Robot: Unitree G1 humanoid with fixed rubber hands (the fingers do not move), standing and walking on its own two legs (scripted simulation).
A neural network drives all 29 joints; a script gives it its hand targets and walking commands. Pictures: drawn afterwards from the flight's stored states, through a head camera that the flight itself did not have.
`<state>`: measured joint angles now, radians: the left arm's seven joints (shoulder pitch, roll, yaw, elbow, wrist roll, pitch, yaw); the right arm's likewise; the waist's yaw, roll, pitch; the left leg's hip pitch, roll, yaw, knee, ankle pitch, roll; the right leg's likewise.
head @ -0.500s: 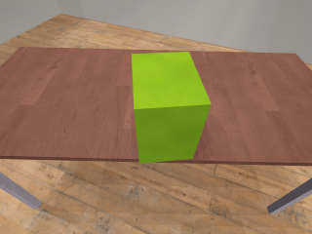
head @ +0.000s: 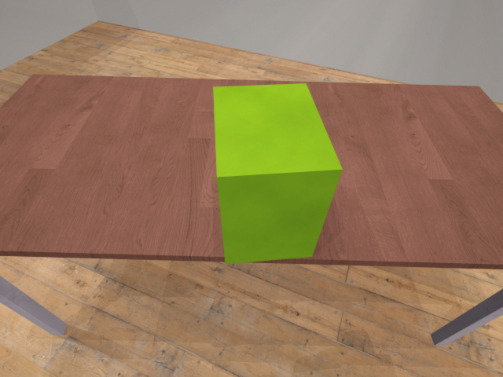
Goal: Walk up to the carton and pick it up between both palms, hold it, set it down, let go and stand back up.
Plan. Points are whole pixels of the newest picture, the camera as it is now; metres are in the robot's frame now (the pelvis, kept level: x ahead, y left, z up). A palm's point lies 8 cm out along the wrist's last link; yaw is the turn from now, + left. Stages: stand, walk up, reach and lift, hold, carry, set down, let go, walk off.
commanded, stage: stand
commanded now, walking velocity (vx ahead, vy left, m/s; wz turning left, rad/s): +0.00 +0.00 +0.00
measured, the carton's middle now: (264, 175) +0.46 -0.03 +0.05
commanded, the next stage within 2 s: none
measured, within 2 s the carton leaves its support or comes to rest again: neither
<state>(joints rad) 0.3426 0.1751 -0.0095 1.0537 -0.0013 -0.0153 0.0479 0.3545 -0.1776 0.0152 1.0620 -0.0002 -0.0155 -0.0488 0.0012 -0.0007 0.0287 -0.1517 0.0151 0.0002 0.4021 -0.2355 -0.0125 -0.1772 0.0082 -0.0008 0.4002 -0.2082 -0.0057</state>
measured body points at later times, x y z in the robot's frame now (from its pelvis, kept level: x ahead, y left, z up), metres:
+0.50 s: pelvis +0.00 +0.00 +0.00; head +0.01 +0.00 +0.45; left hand -0.01 +0.23 -0.16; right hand -0.02 -0.23 -0.16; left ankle -0.01 +0.13 -0.74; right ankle +0.00 -0.12 -0.74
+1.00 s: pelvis +0.00 +0.00 +0.00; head +0.01 +0.00 +0.45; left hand -0.02 +0.23 -0.16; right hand -0.02 -0.23 -0.16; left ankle -0.01 +0.13 -0.74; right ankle +0.00 -0.12 -0.74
